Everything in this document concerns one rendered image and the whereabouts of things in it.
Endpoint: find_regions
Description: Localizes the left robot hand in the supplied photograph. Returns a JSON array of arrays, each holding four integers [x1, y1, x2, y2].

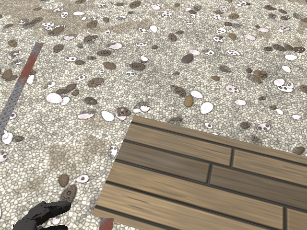
[[12, 201, 71, 230]]

